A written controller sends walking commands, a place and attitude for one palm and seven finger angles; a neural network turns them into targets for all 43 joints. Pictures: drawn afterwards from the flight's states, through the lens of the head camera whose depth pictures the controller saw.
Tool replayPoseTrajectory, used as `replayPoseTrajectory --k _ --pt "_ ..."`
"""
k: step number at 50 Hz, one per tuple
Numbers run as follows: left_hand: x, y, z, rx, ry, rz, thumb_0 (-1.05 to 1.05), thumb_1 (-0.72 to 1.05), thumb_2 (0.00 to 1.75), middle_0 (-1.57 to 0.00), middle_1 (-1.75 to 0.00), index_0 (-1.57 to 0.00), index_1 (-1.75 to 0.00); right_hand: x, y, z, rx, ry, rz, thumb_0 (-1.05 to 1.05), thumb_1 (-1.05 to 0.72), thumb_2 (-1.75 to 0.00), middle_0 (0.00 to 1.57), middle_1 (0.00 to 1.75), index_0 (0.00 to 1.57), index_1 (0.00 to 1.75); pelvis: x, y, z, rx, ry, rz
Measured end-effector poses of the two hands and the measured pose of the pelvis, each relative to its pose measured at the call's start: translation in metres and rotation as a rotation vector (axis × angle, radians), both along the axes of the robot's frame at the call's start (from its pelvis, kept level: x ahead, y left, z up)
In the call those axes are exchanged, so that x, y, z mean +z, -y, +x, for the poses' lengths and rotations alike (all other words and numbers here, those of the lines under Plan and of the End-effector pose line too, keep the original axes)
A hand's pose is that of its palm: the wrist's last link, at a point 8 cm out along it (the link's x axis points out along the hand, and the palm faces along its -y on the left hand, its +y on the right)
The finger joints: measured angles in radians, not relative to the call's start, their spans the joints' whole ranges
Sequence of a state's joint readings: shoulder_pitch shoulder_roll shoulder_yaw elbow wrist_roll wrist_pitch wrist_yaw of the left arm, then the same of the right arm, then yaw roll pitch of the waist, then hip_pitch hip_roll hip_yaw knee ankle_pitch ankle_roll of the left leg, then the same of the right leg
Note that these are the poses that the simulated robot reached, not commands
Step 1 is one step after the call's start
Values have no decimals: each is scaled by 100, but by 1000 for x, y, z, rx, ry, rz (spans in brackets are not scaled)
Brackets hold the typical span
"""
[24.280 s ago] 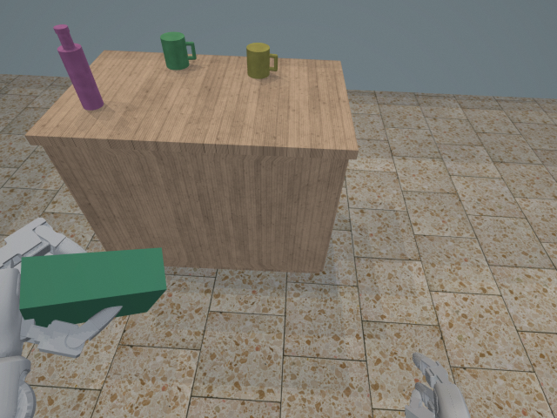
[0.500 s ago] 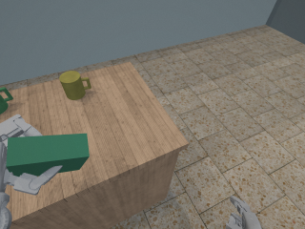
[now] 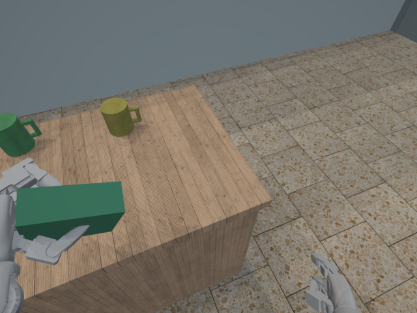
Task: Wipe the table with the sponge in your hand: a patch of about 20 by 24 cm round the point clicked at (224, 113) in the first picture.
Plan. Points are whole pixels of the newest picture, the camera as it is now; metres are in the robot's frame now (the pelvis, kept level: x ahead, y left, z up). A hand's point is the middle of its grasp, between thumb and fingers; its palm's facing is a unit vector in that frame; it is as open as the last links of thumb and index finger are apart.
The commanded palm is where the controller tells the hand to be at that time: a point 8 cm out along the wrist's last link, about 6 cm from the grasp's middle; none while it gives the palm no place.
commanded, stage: come to a stop and stand still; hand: left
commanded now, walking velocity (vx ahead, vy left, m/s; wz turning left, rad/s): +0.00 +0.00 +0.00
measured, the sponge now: (87, 211) +0.23 +0.20 +0.14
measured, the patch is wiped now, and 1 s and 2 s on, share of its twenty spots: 0.00 0.00 0.00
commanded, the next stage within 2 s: look again from close up in 0.80 s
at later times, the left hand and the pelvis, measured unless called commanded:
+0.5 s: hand out of the picture +0.21 +0.32 +0.16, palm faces +0.34 -0.86 -0.39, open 8.9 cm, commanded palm +0.15 +0.36 +0.17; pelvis -0.01 +0.08 +0.00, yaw +0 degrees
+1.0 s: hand out of the picture +0.22 +0.36 +0.22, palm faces +0.51 -0.70 -0.50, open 8.9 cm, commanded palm +0.12 +0.35 +0.17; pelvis -0.03 +0.06 +0.00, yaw +1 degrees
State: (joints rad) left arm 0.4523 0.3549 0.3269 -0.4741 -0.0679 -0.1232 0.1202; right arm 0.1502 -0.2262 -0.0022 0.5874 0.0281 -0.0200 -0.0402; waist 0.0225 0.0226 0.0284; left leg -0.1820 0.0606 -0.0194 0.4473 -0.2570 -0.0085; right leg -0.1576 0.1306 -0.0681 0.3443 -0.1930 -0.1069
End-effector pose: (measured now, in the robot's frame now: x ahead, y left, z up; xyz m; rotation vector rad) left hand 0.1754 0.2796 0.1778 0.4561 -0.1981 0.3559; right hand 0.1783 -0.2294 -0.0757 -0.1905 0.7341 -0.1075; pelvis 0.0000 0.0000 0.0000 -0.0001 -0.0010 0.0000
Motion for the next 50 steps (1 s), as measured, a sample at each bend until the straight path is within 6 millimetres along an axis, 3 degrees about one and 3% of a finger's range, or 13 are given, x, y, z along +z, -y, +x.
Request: replayPoseTrajectory --k 6,13,31,37,45,48,50 --pt "-3 -15 -5 -5 -16 -7 -1 -42 109 -85 -145 -86 -144 7 -18 -1 -1 35 14 2 -91 -90 20 30 20 30 1 -14 -4 3 2 -10" --pt "-10 -41 -13 -8 -25 -33 -1 -42 109 -85 -145 -86 -144 10 -39 -16 1 15 -17 2 -91 -90 20 30 20 30 2 -37 -8 2 3 -17" --pt "-3 -91 -11 -58 -1 22 -1 -42 109 -85 -145 -86 -144 8 -100 -41 1 -2 -11 2 -91 -90 20 30 20 30 4 -89 -15 -1 -1 -13" --pt "-2 -96 -16 -45 1 34 -1 -42 109 -85 -145 -86 -144 4 -106 -41 19 -12 -9 2 -91 -90 20 30 20 30 4 -93 -16 2 3 -4" --pt "5 -84 -21 -39 18 41 -1 -42 109 -85 -145 -86 -144 2 -98 -37 26 5 9 2 -91 -90 20 30 20 30 3 -83 -18 15 10 -4" --pt "37 -100 -10 -13 120 245 -1 -42 109 -86 -144 -86 -144 -2 -92 -37 96 -7 -15 1 -91 -90 20 30 20 30 -1 -72 -29 30 9 -8" --pt "57 -114 -4 46 213 261 -1 -42 109 -86 -144 -86 -144 -5 -86 -40 116 -27 -10 1 -91 -90 20 30 20 30 -2 -64 -35 22 9 -3"
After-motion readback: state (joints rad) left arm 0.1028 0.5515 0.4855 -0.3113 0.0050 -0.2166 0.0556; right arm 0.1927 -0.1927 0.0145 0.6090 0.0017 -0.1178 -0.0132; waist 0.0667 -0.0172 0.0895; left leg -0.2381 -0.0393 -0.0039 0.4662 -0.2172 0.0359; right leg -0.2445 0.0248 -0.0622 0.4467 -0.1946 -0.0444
